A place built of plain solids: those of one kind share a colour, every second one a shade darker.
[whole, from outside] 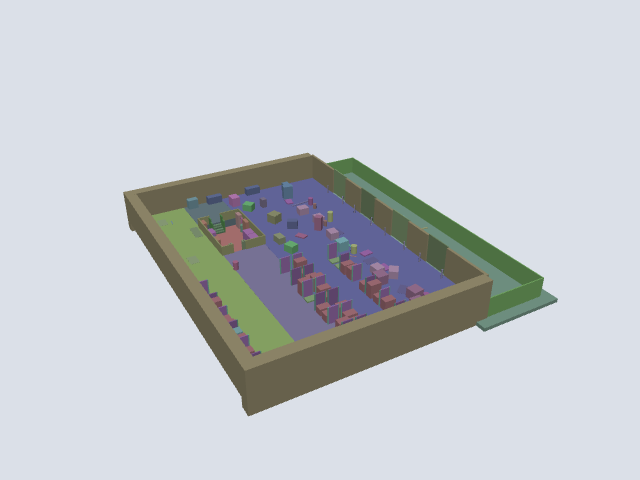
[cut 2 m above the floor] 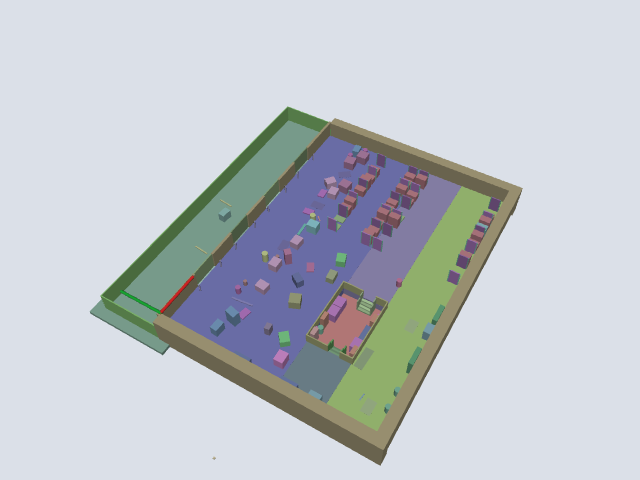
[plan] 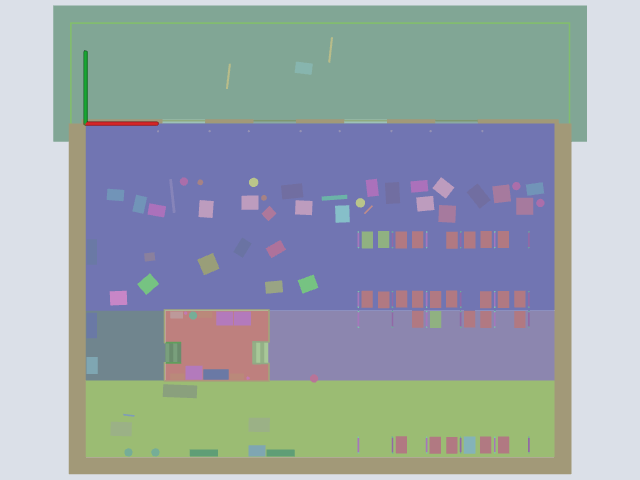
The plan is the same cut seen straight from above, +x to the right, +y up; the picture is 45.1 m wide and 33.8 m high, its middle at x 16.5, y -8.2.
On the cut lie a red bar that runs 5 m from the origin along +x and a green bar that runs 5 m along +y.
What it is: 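A sunken plant floor, 0.90 m under the hall's; 5 risers of 0.180 m down at this end, along it, and as many up at the other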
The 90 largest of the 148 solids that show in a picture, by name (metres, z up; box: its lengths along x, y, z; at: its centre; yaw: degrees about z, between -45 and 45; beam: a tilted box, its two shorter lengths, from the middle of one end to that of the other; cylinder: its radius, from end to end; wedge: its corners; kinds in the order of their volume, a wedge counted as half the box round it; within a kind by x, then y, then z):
{
 "floor_hall0a_brick_1": {"box": [33.0, 13.2, 1.5], "at": [16.51, -6.59, -0.75]},
 "wall_timber_1": {"box": [1.2, 24.7, 4.7], "at": [-0.59, -12.34, 0.85]},
 "wall_timber_2": {"box": [5.7, 0.3, 4.7], "at": [2.56, 0.16, 0.85]},
 "wall_timber_3": {"box": [3.4, 0.3, 4.7], "at": [10.11, 0.16, 0.85]},
 "wall_timber_4": {"box": [35.4, 1.2, 3.6], "at": [16.51, -24.09, 1.4]},
 "wall_timber_5": {"box": [3.4, 0.3, 4.7], "at": [16.51, 0.16, 0.85]},
 "wall_timber_6": {"box": [3.4, 0.3, 4.7], "at": [22.91, 0.16, 0.85]},
 "wall_timber_7": {"box": [5.7, 0.3, 4.7], "at": [30.46, 0.16, 0.85]},
 "wall_timber_8": {"box": [1.2, 24.7, 4.7], "at": [33.61, -12.34, 0.85]},
 "floor_hall2a_brick_1": {"box": [33.0, 5.4, 1.3], "at": [16.51, -20.79, -0.65]},
 "yard_yard_gravel_1": {"box": [37.6, 9.6, 0.4], "at": [16.51, 3.51, -1.3]},
 "floor_hall1b_brick_1": {"box": [20.16, 4.9, 1.3], "at": [22.93, -15.64, -0.65]},
 "floor_hall1a_brick_1": {"box": [5.6, 4.9, 1.3], "at": [2.81, -15.64, -0.65]},
 "load_cartons_1": {"box": [0.8, 1.2, 1.45], "at": [19.82, -12.38, 0.73]},
 "load_cartons_2": {"box": [0.8, 1.2, 0.84], "at": [20.99, -12.42, 0.42]},
 "load_cartons_3": {"box": [0.8, 1.2, 1.1], "at": [22.22, -8.2, 0.55]},
 "load_cartons_4": {"box": [0.8, 1.2, 1.51], "at": [22.23, -22.63, 0.76]},
 "load_cartons_5": {"box": [0.8, 1.2, 0.9], "at": [22.25, -12.36, 0.45]},
 "load_cartons_6": {"box": [0.8, 1.2, 1.55], "at": [23.37, -12.37, 0.77]},
 "load_cartons_7": {"box": [0.8, 1.2, 1.26], "at": [23.37, -8.19, 0.63]},
 "load_cartons_8": {"box": [0.8, 1.2, 1.53], "at": [23.38, -13.78, 0.77]},
 "load_cartons_9": {"box": [0.8, 1.2, 0.99], "at": [24.62, -22.65, 0.5]},
 "load_cartons_10": {"box": [0.8, 1.2, 0.99], "at": [24.64, -12.38, 0.49]},
 "load_cartons_11": {"box": [0.8, 1.2, 1.32], "at": [25.78, -22.66, 0.66]},
 "load_cartons_12": {"box": [0.8, 1.2, 0.88], "at": [25.78, -12.36, 0.44]},
 "load_cartons_13": {"box": [0.8, 1.2, 0.88], "at": [25.8, -8.21, 0.44]},
 "load_cartons_14": {"box": [0.8, 1.2, 0.73], "at": [27.04, -13.77, 0.36]},
 "load_cartons_15": {"box": [0.8, 1.2, 1.49], "at": [27.04, -8.19, 0.75]},
 "load_cartons_16": {"box": [0.8, 1.2, 1.36], "at": [28.17, -22.63, 0.68]},
 "load_cartons_17": {"box": [0.8, 1.2, 1.2], "at": [28.17, -12.41, 0.6]},
 "load_cartons_18": {"box": [0.8, 1.2, 0.79], "at": [28.18, -13.8, 0.4]},
 "load_cartons_19": {"box": [0.8, 1.2, 0.78], "at": [28.19, -8.16, 0.39]},
 "load_cartons_20": {"box": [0.8, 1.2, 1.0], "at": [29.42, -12.39, 0.5]},
 "load_cartons_21": {"box": [0.8, 1.2, 1.07], "at": [29.42, -8.16, 0.53]},
 "load_cartons_22": {"box": [0.8, 1.2, 0.86], "at": [29.43, -22.63, 0.43]},
 "load_cartons_23": {"box": [0.8, 1.2, 1.05], "at": [30.57, -12.36, 0.52]},
 "load_cartons_24": {"box": [0.8, 1.2, 1.44], "at": [30.58, -13.8, 0.72]},
 "fence_metal_1": {"box": [0.12, 7.24, 2.6], "at": [-1.05, 3.51, -0.2]},
 "fence_metal_2": {"box": [35.24, 0.12, 2.6], "at": [16.51, 7.07, -0.2]},
 "fence_metal_3": {"box": [0.12, 7.24, 2.6], "at": [34.07, 3.51, -0.2]},
 "floor_basin_concrete_1": {"box": [7.24, 4.9, 0.4], "at": [9.23, -15.64, -1.1]},
 "floor_sill_concrete_1": {"box": [3.0, 0.3, 1.5], "at": [6.91, 0.16, -0.75]},
 "floor_sill_concrete_2": {"box": [3.0, 0.3, 1.5], "at": [13.31, 0.16, -0.75]},
 "floor_sill_concrete_3": {"box": [3.0, 0.3, 1.5], "at": [19.71, 0.16, -0.75]},
 "floor_sill_concrete_4": {"box": [3.0, 0.3, 1.5], "at": [26.11, 0.16, -0.75]},
 "stillage_hall_1": {"box": [1.0, 1.2, 0.84], "at": [8.48, -6.02, 0.42], "yaw": -4.1},
 "stillage_hall_2": {"box": [1.2, 1.0, 0.95], "at": [11.58, -5.57, 0.47], "yaw": 0.3},
 "stillage_hall_3": {"box": [1.2, 1.0, 0.89], "at": [15.36, -5.93, 0.44], "yaw": -2.5},
 "stillage_hall_4": {"box": [1.2, 1.0, 0.81], "at": [23.92, -5.65, 0.4], "yaw": 5.4},
 "stillage_hall_5": {"box": [1.2, 1.0, 0.86], "at": [25.19, -4.53, 0.43], "yaw": -38.1},
 "shutter_metal_1": {"box": [3.0, 0.12, 3.3], "at": [6.91, 0.21, 1.65]},
 "shutter_metal_2": {"box": [3.0, 0.12, 3.3], "at": [13.31, 0.21, 1.65]},
 "shutter_metal_3": {"box": [3.0, 0.12, 3.3], "at": [19.71, 0.21, 1.65]},
 "shutter_metal_4": {"box": [3.0, 0.12, 3.3], "at": [26.11, 0.21, 1.65]},
 "load_drums_hall_1": {"box": [1.2, 1.2, 1.05], "at": [25.46, -6.36, 0.52], "yaw": -2.7},
 "load_drums_hall_2": {"box": [1.2, 1.2, 1.03], "at": [29.29, -4.95, 0.52], "yaw": 6.6},
 "load_drums_hall_3": {"box": [1.2, 1.2, 1.05], "at": [30.92, -5.83, 0.52], "yaw": 0.2},
 "ibc_1": {"box": [1.2, 1.0, 1.16], "at": [7.62, -17.55, -0.32]},
 "ibc_2": {"box": [1.2, 1.0, 1.16], "at": [9.79, -13.73, -0.32]},
 "ibc_3": {"box": [1.2, 1.0, 1.16], "at": [11.05, -13.73, -0.32]},
 "shelf_1": {"box": [2.0, 0.5, 1.91], "at": [8.32, -23.2, 0.95]},
 "shelf_2": {"box": [2.0, 0.5, 1.93], "at": [13.72, -23.2, 0.96]},
 "bench_1": {"box": [0.75, 1.8, 0.89], "at": [0.43, -14.22, 0.44]},
 "bench_2": {"box": [0.75, 1.8, 0.88], "at": [0.43, -9.04, 0.44]},
 "bench_3": {"box": [1.8, 0.75, 0.91], "at": [9.18, -17.67, -0.44]},
 "load_cartons_hall_1": {"box": [1.2, 0.8, 1.1], "at": [2.1, -5.03, 0.55], "yaw": -4.2},
 "load_cartons_hall_2": {"box": [0.8, 1.2, 1.69], "at": [3.81, -5.69, 0.84], "yaw": -12.9},
 "load_cartons_hall_3": {"box": [1.2, 0.8, 0.93], "at": [31.64, -4.61, 0.46], "yaw": 8.0},
 "cabinet_1": {"box": [1.0, 0.45, 1.89], "at": [6.46, -17.82, 0.04]},
 "cabinet_2": {"box": [1.0, 0.45, 1.83], "at": [8.41, -13.45, 0.01]},
 "cabinet_3": {"box": [1.0, 0.45, 1.82], "at": [10.64, -17.82, 0.01]},
 "pallets_1": {"box": [0.8, 1.2, 1.13], "at": [0.45, -17.04, 0.57]},
 "pallets_2": {"box": [1.2, 0.8, 1.27], "at": [12.06, -23.05, 0.63]},
 "stillage_round_1": {"box": [1.2, 1.0, 0.84], "at": [4.4, -11.3, 0.42], "yaw": 40.7},
 "stillage_round_2": {"box": [1.2, 1.0, 0.88], "at": [15.66, -11.3, 0.44], "yaw": 20.3},
 "rail_bas_1": {"box": [7.48, 0.12, 1.1], "at": [9.23, -18.15, 0.55]},
 "rail_bas_2": {"box": [7.48, 0.12, 1.1], "at": [9.23, -13.13, 0.55]},
 "load_drums_round_1": {"box": [1.2, 1.2, 1.04], "at": [8.65, -9.9, 0.52], "yaw": 23.0},
 "ibc_hall_1": {"box": [1.0, 1.2, 1.16], "at": [18.08, -6.37, 0.58], "yaw": 2.1},
 "ibc_round_1": {"box": [1.2, 1.0, 1.16], "at": [2.31, -12.29, 0.58], "yaw": 2.3},
 "load_sacks_1": {"box": [0.84, 1.22, 1.23], "at": [27.03, -22.64, 0.61]},
 "pallets_yard_1": {"box": [1.2, 0.8, 1.03], "at": [15.35, 3.9, -0.58], "yaw": -6.8},
 "cage_hall_1": {"box": [0.8, 0.72, 1.68], "at": [12.91, -6.34, 0.84], "yaw": 44.2},
 "stair_basb_concrete_1": {"box": [0.84, 1.4, 0.41], "at": [12.43, -16.14, -0.74]},
 "stair_basb_concrete_2": {"box": [0.56, 1.4, 0.59], "at": [12.57, -16.14, -0.66]},
 "pallets_round_1": {"box": [0.8, 1.2, 0.95], "at": [11.04, -8.74, 0.48], "yaw": -31.6},
 "locker_1": {"box": [0.9, 0.5, 1.8], "at": [6.41, -13.48, 0.0]},
 "load_sacks_round_1": {"box": [1.22, 0.84, 0.77], "at": [13.26, -11.51, 0.39], "yaw": 5.2},
 "bin_round_1": {"box": [0.74, 0.58, 1.07], "at": [4.51, -9.39, 0.54], "yaw": 6.4},
 "stair_basa_concrete_1": {"box": [0.84, 1.3, 0.41], "at": [6.03, -16.14, -0.74]}
}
